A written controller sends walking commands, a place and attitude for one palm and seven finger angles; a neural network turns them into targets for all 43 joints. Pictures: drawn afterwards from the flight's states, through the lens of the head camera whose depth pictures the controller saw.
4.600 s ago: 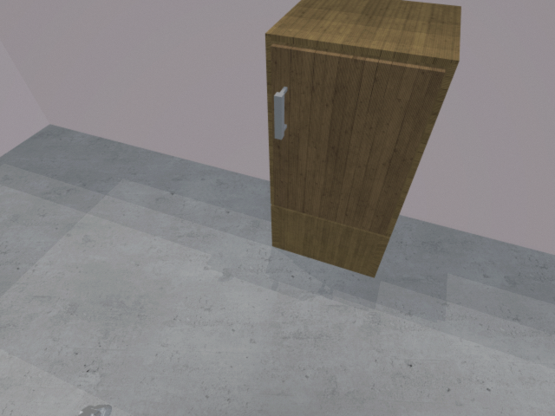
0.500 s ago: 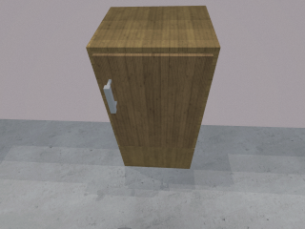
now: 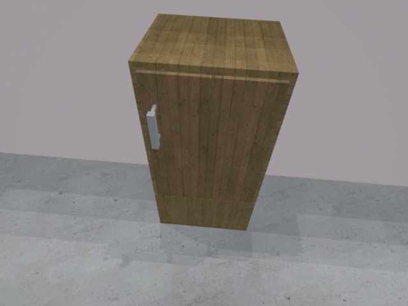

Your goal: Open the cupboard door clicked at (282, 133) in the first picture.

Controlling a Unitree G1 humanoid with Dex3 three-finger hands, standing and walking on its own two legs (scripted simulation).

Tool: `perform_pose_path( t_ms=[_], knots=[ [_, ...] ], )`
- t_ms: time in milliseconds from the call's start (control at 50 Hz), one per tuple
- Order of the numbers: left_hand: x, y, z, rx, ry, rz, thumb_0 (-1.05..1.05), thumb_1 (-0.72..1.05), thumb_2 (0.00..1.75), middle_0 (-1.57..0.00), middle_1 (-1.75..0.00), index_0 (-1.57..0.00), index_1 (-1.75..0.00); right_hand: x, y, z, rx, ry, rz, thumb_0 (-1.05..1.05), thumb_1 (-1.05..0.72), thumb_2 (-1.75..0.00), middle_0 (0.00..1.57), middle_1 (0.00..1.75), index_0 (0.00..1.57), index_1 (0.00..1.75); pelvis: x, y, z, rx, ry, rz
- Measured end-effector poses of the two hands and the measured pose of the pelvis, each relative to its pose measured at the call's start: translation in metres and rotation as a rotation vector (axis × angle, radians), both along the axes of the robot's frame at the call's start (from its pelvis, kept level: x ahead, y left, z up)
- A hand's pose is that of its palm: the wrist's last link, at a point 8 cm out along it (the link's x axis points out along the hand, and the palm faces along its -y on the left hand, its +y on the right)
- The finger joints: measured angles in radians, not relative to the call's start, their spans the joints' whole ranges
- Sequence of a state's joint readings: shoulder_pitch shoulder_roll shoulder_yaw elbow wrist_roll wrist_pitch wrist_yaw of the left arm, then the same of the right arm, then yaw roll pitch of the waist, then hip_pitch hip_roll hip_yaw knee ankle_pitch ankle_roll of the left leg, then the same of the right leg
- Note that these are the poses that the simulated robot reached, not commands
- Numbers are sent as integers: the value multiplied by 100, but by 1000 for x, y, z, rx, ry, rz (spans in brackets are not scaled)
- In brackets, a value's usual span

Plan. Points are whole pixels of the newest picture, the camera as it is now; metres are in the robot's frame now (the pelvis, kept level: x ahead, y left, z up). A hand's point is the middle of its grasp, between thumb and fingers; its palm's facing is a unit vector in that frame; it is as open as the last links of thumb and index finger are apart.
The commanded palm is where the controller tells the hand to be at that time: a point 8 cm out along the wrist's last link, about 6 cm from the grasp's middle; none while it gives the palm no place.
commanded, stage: look again from close up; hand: left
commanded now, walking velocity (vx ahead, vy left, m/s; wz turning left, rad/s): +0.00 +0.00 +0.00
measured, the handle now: (155, 127) +0.63 +0.19 -0.03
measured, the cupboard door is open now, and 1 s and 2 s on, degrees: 0 0 0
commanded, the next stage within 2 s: shuffle to correct the standing spot in 0.34 s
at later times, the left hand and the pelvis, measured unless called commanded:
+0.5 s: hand out of the picture -0.01 +0.22 -0.16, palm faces +0.01 -0.97 -0.24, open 7.4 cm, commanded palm none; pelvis -0.02 +0.02 +0.01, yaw +0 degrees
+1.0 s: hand out of the picture -0.02 +0.17 -0.18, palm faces +0.02 -0.99 -0.12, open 7.4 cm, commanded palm none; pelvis +0.04 +0.02 +0.00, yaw -2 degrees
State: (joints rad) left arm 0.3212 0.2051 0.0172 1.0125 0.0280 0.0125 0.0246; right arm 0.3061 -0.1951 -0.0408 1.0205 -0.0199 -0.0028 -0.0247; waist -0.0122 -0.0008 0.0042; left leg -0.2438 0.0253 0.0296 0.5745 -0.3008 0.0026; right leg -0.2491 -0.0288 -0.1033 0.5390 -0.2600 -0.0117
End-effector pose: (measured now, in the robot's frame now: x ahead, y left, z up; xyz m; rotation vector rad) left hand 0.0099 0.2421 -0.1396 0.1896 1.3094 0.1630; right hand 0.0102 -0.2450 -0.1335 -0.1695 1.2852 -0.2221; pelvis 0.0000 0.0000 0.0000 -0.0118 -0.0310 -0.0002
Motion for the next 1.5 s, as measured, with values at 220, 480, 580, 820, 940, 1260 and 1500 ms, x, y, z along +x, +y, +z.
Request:
perform_pose_path(
  t_ms=[220, 480, 580, 820, 940, 1260, 1500],
  knots=[
    [12, 23, 8, 11, -99, -15, 0, 90, 90, -20, -30, -20, -30, 25, 6, 13, -23, -108, 63, 0, -91, -90, 20, 30, 20, 30, -13, 15, 4, 3, -31, -2],
    [-22, 24, 10, 17, -31, -7, 0, 90, 90, -20, -30, -20, -30, 6, 21, 7, 24, -67, 64, 0, -90, -90, 20, 30, 20, 30, -25, 19, 7, 12, -28, -4],
    [-45, 12, 6, -11, 42, 13, 0, 90, 90, -19, -30, -20, -30, -19, 27, 1, 42, 16, 35, 0, -91, -90, 20, 30, 20, 30, -21, 18, 8, 8, -20, -7],
    [-79, -21, -9, -103, 182, 88, 0, 90, 90, -20, -30, -20, -30, -62, 47, -11, 77, 181, -37, 0, -91, -90, 20, 30, 20, 30, 4, 19, -1, 0, -17, -6],
    [-62, -23, -15, -123, 213, 94, 0, 90, 90, -20, -30, -20, -30, -44, 61, -13, 84, 175, -63, 0, -91, -90, 20, 30, 20, 30, 29, 25, -6, 4, -2, -19],
    [128, -5, 4, 26, -102, 16, 3, 94, 90, -19, -30, -20, -30, 0, 51, -23, 130, 285, -77, 0, -91, -90, 20, 30, 20, 30, 90, 0, -7, -12, -4, 36],
    [129, 4, -2, -22, -85, 39, 0, 93, 90, -20, -30, -20, -30, 108, 35, -6, 33, -5, 24, 0, -91, -90, 20, 30, 20, 30, 81, 18, -2, 25, -9, 14]
  ],
)
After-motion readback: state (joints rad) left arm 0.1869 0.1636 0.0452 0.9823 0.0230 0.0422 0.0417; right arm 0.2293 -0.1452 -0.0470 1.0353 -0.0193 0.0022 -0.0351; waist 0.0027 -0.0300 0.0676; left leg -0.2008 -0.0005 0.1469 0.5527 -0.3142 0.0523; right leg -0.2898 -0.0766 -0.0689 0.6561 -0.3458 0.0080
